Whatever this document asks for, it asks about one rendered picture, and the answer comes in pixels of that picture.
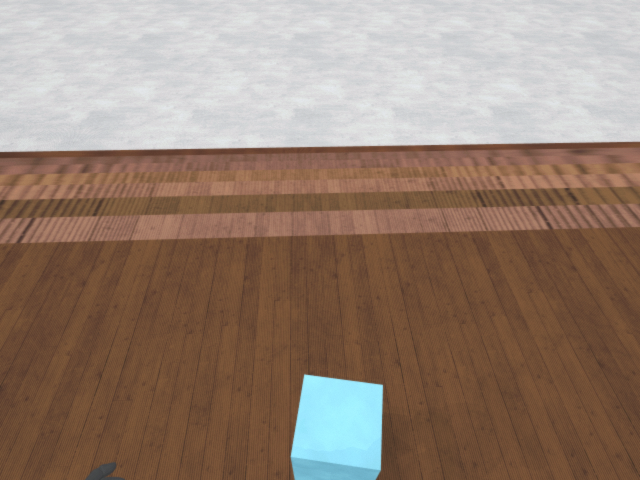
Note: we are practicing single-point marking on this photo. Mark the carton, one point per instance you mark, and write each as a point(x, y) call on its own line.
point(338, 430)

